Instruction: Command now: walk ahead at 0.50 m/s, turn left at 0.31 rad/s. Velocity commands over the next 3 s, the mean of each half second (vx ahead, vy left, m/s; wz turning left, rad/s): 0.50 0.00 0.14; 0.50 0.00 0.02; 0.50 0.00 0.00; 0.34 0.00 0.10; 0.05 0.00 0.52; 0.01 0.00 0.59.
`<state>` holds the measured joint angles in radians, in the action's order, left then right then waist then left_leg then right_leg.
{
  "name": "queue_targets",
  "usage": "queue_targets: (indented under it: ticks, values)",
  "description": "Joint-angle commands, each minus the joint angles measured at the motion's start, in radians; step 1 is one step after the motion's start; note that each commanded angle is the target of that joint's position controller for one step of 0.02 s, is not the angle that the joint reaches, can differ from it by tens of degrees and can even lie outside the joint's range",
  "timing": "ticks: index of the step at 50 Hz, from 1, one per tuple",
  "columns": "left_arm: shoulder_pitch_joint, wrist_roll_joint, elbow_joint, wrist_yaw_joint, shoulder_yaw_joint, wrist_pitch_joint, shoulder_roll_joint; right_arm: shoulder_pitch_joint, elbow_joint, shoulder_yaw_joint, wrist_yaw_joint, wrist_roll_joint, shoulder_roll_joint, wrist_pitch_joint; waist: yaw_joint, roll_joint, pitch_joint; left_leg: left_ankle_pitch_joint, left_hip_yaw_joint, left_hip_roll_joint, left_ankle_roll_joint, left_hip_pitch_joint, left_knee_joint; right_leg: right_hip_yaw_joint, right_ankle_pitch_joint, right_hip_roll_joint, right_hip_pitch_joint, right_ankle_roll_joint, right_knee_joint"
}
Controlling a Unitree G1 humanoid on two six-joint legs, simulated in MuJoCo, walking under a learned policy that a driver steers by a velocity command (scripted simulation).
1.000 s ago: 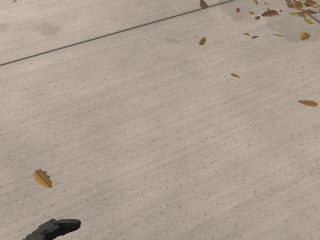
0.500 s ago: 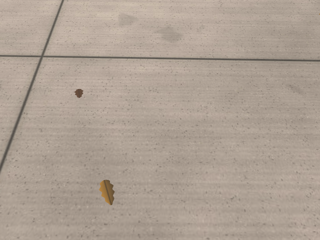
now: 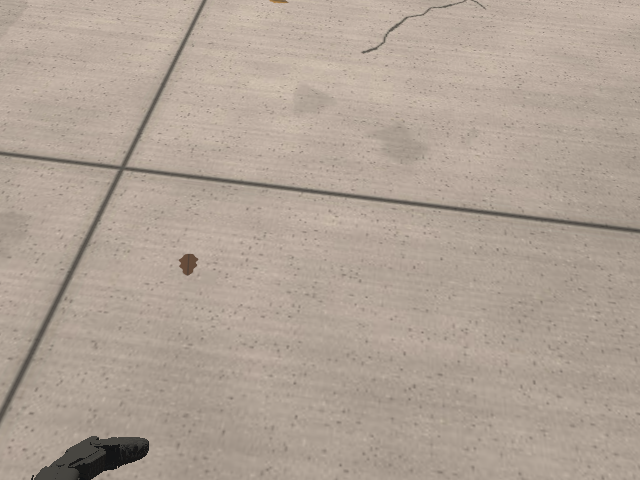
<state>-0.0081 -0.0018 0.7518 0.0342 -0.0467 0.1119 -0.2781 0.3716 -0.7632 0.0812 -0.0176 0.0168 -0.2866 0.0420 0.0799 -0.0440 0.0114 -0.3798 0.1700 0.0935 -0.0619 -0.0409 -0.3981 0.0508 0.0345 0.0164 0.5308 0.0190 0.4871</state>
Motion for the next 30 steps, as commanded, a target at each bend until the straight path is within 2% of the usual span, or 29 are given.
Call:
queue_targets:
  ticks: [1, 2, 3, 4, 5, 6, 7, 8, 9, 11, 14, 18, 21, 23, 25, 26, 27, 28, 29, 30]
  values:
    - [-0.05, 0.004, -0.041, -0.001, -0.049, 0.028, -0.146, 0.002, 0.038, 0.03, -0.004, -0.003, -0.132, 0.0, -0.083, 0.176, -0.032, 0.551, 0.157, -0.243, -0.107, -0.011, -0.065, -0.039, -0.074, -0.018, -0.18, -0.063, -0.05]
    - [-0.18, 0.017, -0.018, -0.006, -0.063, 0.033, -0.183, -0.006, 0.051, 0.015, -0.001, -0.01, -0.098, 0.0, -0.143, 0.143, -0.149, 0.567, 0.11, -0.189, -0.077, -0.075, -0.258, 0.026, -0.052, 0.057, -0.399, -0.116, -0.014]
    - [-0.328, 0.029, 0.004, -0.008, -0.084, 0.03, -0.263, 0.092, 0.063, -0.002, -0.001, -0.006, -0.049, 0.008, -0.148, -0.051, -0.313, 0.326, 0.01, -0.065, -0.001, -0.372, -0.602, 0.35, -0.131, 0.257, -0.771, -0.25, -0.006]
    - [-0.4, 0.002, 0.051, 0.004, -0.085, 0.018, -0.243, 0.149, 0.056, -0.011, -0.002, 0.011, -0.043, 0.018, -0.146, -0.278, -0.354, -0.188, -0.01, 0.007, 0.038, -0.615, -0.835, 0.713, -0.385, 0.374, -0.897, -0.336, -0.164]
    - [-0.358, -0.02, 0.041, 0.005, -0.061, 0.014, -0.168, 0.066, 0.062, 0.006, 0.0, 0.022, -0.128, 0.024, -0.166, -0.147, -0.214, -0.159, 0.037, -0.049, 0.031, -0.725, -0.919, 0.681, -0.551, 0.355, -0.811, -0.298, -0.204]
    - [-0.294, -0.012, 0.025, 0.0, -0.049, 0.005, -0.134, -0.039, 0.084, 0.007, 0.001, 0.019, -0.141, 0.026, -0.165, -0.061, -0.11, -0.078, -0.004, -0.095, 0.025, -0.737, -0.915, 0.536, -0.52, 0.317, -0.683, -0.26, -0.214]
    - [-0.244, 0.002, 0.022, -0.001, -0.04, -0.002, -0.117, -0.102, 0.101, 0.006, 0.004, 0.003, -0.131, 0.03, -0.143, -0.011, -0.03, -0.015, -0.037, -0.131, 0.023, -0.72, -0.855, 0.433, -0.416, 0.276, -0.55, -0.248, -0.242]
    - [-0.215, 0.01, 0.019, -0.004, -0.031, -0.002, -0.094, -0.114, 0.104, 0.01, 0.006, -0.009, -0.123, 0.03, -0.116, -0.018, -0.01, 0.035, -0.044, -0.169, 0.023, -0.679, -0.786, 0.366, -0.323, 0.244, -0.477, -0.239, -0.261]
    - [-0.207, 0.015, 0.021, -0.006, -0.026, -0.001, -0.086, -0.098, 0.101, 0.009, 0.01, -0.008, -0.105, 0.029, -0.097, -0.039, -0.009, 0.061, -0.054, -0.186, 0.025, -0.629, -0.747, 0.318, -0.252, 0.217, -0.431, -0.233, -0.28]
    - [-0.221, 0.005, 0.036, -0.009, -0.027, 0.004, -0.095, -0.084, 0.095, 0.001, 0.012, -0.006, -0.07, 0.024, -0.084, -0.056, -0.017, 0.078, -0.081, -0.199, 0.038, -0.605, -0.676, 0.247, -0.151, 0.201, -0.401, -0.245, -0.31]
    - [-0.249, -0.005, 0.056, -0.019, -0.038, 0.002, -0.143, -0.173, 0.127, -0.013, 0.012, -0.015, -0.045, 0.027, -0.102, -0.027, 0.0, 0.198, -0.108, -0.212, 0.063, -0.638, -0.503, 0.164, -0.03, 0.198, -0.403, -0.255, -0.345]
    - [-0.305, -0.017, 0.082, -0.026, -0.039, -0.012, -0.161, -0.3, 0.151, -0.026, 0.026, -0.008, -0.022, 0.037, -0.147, -0.022, 0.017, 0.408, -0.149, -0.179, 0.071, -0.566, -0.259, 0.055, 0.018, 0.155, -0.404, -0.217, -0.348]
    - [-0.368, -0.021, 0.112, -0.026, -0.037, -0.025, -0.166, -0.383, 0.176, -0.027, 0.04, 0.002, -0.027, 0.043, -0.176, -0.023, 0.038, 0.442, -0.16, -0.157, 0.064, -0.551, -0.175, 0.056, 0.016, 0.185, -0.46, -0.21, -0.328]
    - [-0.387, -0.023, 0.127, -0.029, -0.039, -0.037, -0.174, -0.415, 0.193, -0.024, 0.05, 0.004, -0.039, 0.047, -0.171, -0.029, 0.05, 0.389, -0.158, -0.148, 0.043, -0.561, -0.134, 0.067, 0.052, 0.217, -0.526, -0.199, -0.296]
    - [-0.38, -0.024, 0.133, -0.034, -0.045, -0.049, -0.192, -0.388, 0.192, -0.015, 0.056, 0.002, -0.064, 0.05, -0.137, -0.042, 0.031, 0.321, -0.168, -0.13, 0.015, -0.5, -0.101, 0.065, 0.173, 0.235, -0.574, -0.18, -0.234]
    - [-0.362, -0.025, 0.132, -0.036, -0.047, -0.054, -0.202, -0.318, 0.174, -0.003, 0.054, -0.002, -0.086, 0.051, -0.089, -0.048, -0.011, 0.312, -0.192, -0.104, -0.006, -0.388, -0.075, 0.042, 0.327, 0.221, -0.574, -0.165, -0.151]
    - [-0.354, -0.023, 0.128, -0.039, -0.041, -0.057, -0.189, -0.179, 0.13, 0.019, 0.048, -0.007, -0.128, 0.05, -0.02, -0.032, -0.1, 0.332, -0.209, -0.087, -0.037, -0.184, -0.059, 0.003, 0.427, 0.176, -0.53, -0.14, 0.009]
    - [-0.343, -0.003, 0.101, -0.041, -0.022, -0.054, -0.148, 0.004, 0.093, 0.041, 0.037, -0.018, -0.192, 0.046, 0.054, 0.036, -0.243, 0.374, -0.063, -0.229, -0.098, 0.119, -0.111, -0.033, 0.24, 0.128, -0.345, -0.105, 0.279]
    - [-0.46, 0.003, 0.082, -0.034, 0.014, -0.033, -0.031, 0.07, 0.073, 0.058, 0.036, -0.022, -0.28, 0.039, 0.006, 0.296, -0.375, 0.196, 0.392, -0.467, -0.255, 0.463, -0.043, -0.067, -0.358, -0.047, 0.06, -0.035, 0.655]
    - [-0.421, -0.012, 0.097, -0.027, -0.002, -0.013, -0.106, 0.088, 0.071, 0.034, 0.037, -0.011, -0.187, 0.034, 0.038, 0.265, -0.395, 0.081, 0.546, -0.482, -0.258, 0.456, 0.058, 0.06, -0.609, -0.033, 0.181, -0.043, 0.779]
